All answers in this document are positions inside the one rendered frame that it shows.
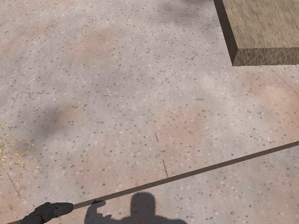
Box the left robot hand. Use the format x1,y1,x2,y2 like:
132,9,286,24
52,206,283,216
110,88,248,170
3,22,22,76
20,202,74,224

